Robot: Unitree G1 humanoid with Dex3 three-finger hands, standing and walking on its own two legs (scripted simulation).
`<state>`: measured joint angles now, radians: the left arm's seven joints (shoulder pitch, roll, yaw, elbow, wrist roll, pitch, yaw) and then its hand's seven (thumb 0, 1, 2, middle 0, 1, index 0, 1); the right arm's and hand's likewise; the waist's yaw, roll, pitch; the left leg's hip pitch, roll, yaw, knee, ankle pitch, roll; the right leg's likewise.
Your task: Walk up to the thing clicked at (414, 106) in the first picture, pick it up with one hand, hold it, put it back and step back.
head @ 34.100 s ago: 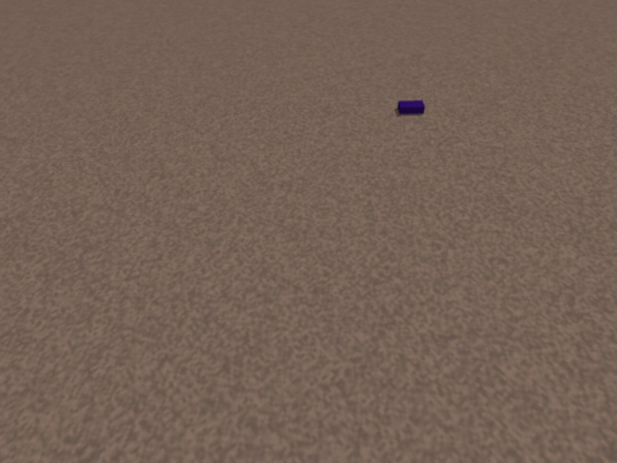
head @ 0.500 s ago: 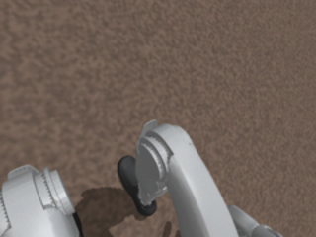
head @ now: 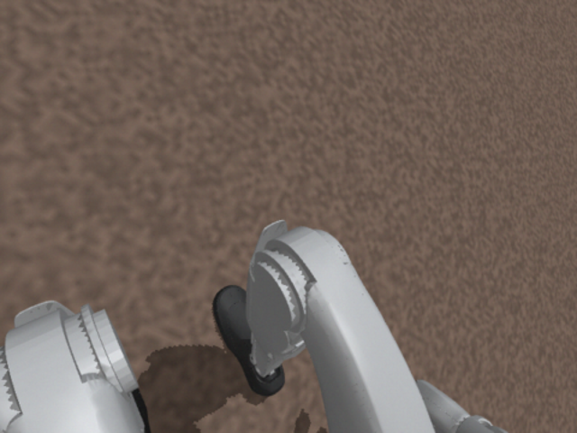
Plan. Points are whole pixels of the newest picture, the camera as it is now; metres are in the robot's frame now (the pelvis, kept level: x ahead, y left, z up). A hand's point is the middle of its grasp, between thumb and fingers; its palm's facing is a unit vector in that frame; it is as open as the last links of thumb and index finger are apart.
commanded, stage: withdraw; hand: left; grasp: from above
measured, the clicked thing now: out of the picture +0.44 +0.34 -0.28
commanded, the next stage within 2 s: home in 0.92 s
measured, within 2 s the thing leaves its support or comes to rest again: rests again in 0.36 s
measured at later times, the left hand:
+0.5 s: hand out of the picture +0.45 +0.37 -0.13, palm faces -0.36 -0.05 -0.93, open 13.8 cm
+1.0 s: hand out of the picture +0.42 +0.35 -0.15, palm faces -0.45 -0.09 -0.89, open 13.8 cm
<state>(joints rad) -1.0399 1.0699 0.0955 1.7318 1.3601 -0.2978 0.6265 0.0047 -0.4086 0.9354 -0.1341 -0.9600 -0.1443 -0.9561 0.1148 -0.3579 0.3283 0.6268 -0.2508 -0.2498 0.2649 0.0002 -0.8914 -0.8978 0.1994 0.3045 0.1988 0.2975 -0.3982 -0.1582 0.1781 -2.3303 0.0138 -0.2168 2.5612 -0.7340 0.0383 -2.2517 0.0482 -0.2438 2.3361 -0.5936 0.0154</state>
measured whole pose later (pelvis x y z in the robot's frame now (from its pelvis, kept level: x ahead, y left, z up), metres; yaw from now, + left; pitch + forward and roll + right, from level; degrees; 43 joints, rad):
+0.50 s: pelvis +0.01 +0.00 +0.03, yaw +4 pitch +35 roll -11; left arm -0.91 0.79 0.03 1.35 1.15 -0.07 0.42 0.00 -0.44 0.93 -0.14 -0.91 -0.14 -0.92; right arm 0.16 -0.33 0.12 0.70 -0.14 -0.17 0.31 0.00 -0.90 -0.90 0.20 0.30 0.20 0.30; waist -0.26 0.02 -0.05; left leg -2.30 0.01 -0.13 2.43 -0.75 0.04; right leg -2.25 0.03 -0.17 2.28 -0.64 0.00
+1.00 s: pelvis +0.00 -0.01 +0.02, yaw +7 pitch +33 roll -8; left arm -1.01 0.82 0.04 1.48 1.28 -0.26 0.38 0.00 -0.46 0.98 -0.12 -0.97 -0.12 -0.97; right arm 0.18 -0.31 0.12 0.71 -0.15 -0.08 0.15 0.00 -0.90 -0.90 0.20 0.30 0.20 0.30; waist -0.28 -0.03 -0.01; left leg -2.32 -0.01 -0.09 2.41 -0.67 0.03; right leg -2.28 0.01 -0.13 2.29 -0.60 -0.01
